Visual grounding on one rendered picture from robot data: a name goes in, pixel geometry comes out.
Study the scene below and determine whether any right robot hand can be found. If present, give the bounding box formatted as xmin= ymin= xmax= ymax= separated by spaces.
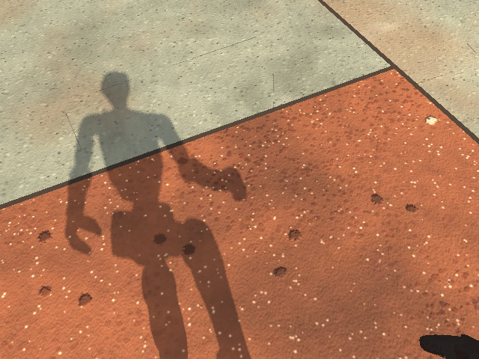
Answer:
xmin=419 ymin=334 xmax=479 ymax=359

